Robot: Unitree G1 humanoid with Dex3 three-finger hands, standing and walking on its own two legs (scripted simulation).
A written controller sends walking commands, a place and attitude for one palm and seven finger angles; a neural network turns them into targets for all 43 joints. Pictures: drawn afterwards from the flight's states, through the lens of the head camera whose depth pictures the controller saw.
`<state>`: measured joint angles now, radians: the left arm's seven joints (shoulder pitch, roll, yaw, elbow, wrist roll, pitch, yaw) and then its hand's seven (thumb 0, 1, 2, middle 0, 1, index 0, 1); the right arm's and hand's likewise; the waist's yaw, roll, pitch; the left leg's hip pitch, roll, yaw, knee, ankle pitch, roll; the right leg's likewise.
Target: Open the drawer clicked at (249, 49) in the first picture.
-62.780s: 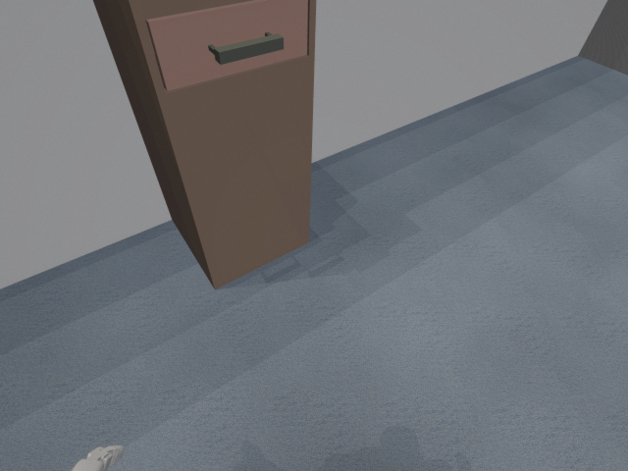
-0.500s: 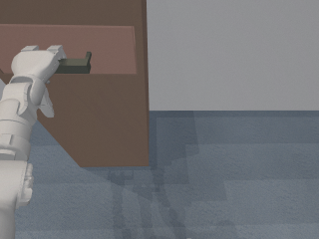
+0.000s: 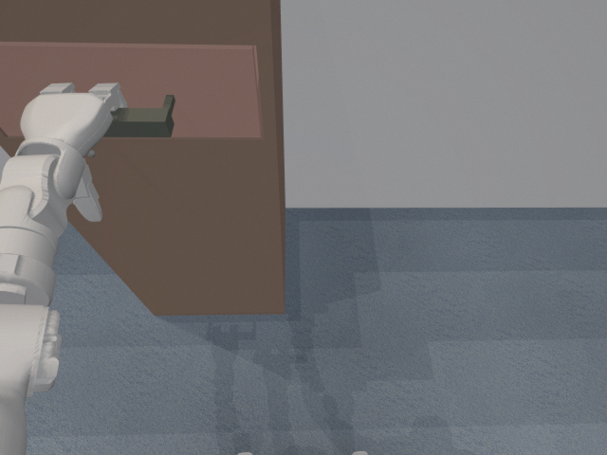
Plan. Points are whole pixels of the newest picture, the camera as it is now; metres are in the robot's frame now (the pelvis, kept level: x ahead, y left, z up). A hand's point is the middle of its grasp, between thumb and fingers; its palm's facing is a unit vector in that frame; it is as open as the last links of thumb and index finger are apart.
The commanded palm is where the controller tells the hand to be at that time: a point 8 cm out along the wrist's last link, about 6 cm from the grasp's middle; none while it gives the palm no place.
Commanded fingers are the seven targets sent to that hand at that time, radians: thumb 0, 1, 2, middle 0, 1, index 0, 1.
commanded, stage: close the thumb around the handle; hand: left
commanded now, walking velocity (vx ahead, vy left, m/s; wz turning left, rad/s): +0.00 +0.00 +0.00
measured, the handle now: (111, 111) +0.54 +0.25 +0.13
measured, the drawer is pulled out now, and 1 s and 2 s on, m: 0.00 0.01 0.12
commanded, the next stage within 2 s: pull the drawer open in 0.68 s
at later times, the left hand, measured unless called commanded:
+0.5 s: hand (93, 151) +0.49 +0.27 +0.11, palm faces -0.04 +0.00 -1.00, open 7.1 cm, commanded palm +0.47 +0.26 +0.16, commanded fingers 0.00 0.90 0.90 -0.40 -1.35 -0.40 -1.35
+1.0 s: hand (91, 159) +0.47 +0.27 +0.11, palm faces -0.02 -0.03 -1.00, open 6.2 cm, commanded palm +0.44 +0.27 +0.16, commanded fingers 0.00 0.90 0.90 -0.40 -1.35 -0.40 -1.35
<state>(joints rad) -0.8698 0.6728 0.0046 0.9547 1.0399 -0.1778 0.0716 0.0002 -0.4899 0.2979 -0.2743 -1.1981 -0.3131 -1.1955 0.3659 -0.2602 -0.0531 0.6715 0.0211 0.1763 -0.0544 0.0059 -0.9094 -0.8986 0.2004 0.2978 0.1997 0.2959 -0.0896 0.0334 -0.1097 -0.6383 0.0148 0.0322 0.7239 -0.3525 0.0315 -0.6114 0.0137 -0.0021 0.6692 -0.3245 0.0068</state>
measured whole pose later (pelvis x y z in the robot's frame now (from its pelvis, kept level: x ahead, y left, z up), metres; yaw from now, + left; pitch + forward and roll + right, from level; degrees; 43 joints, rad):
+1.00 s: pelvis +0.01 +0.00 +0.00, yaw -1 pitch +14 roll -1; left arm -0.72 0.65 0.05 0.81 1.01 -0.16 0.05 0.01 0.66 0.77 -0.28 -1.34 -0.34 -1.34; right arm 0.34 -0.26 -0.06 0.64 0.02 0.20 -0.04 0.01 -0.91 -0.90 0.20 0.30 0.20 0.30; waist -0.07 0.04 -0.12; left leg -0.58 0.02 0.05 0.70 -0.36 0.03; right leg -0.57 0.02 0.02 0.64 -0.33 0.01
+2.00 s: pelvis +0.00 -0.01 +0.01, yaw +0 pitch +8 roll +0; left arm -0.26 0.60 0.06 0.32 0.91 -0.10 0.04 0.01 0.67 0.81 -0.26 -1.35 -0.34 -1.34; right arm 0.24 -0.27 -0.03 0.61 0.03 0.15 -0.07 0.01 -0.91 -0.90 0.20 0.30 0.20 0.30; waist 0.01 0.05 -0.08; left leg -0.44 0.01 0.04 0.64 -0.34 0.02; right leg -0.43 0.01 0.01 0.62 -0.33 0.00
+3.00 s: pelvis -0.01 -0.02 +0.01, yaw +2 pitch +3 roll +0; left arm 0.21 0.60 0.12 -0.12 0.85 -0.12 0.10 0.02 0.65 0.83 -0.27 -1.33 -0.38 -1.35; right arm 0.13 -0.25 0.00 0.61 0.00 0.09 -0.08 0.01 -0.91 -0.90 0.20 0.30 0.20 0.30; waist 0.08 0.07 -0.04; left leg -0.37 0.00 0.01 0.64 -0.32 0.01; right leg -0.35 0.00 -0.03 0.62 -0.33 -0.01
